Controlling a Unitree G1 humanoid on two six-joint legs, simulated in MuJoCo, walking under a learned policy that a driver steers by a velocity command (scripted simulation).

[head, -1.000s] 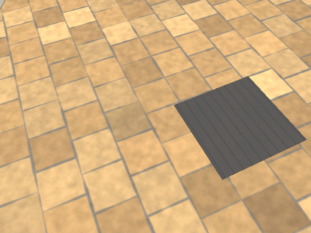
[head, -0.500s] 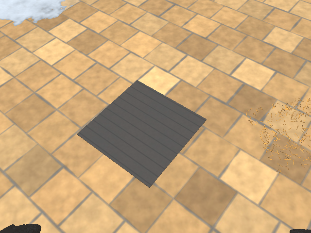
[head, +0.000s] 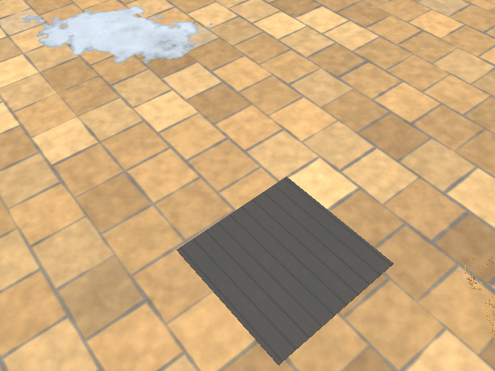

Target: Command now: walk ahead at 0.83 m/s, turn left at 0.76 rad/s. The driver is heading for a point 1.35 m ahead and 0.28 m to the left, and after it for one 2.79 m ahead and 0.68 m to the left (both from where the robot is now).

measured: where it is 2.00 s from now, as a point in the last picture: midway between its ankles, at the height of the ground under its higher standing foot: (185, 87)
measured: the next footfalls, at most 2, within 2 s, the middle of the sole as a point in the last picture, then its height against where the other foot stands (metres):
left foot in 0.26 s outside the picture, level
right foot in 0.72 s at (203, 269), level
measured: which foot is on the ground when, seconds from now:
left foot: up 0.00-0.24, down 0.26-0.74, up 0.76-1.00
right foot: down 0.00-0.26, up 0.28-0.70, down 0.72-1.00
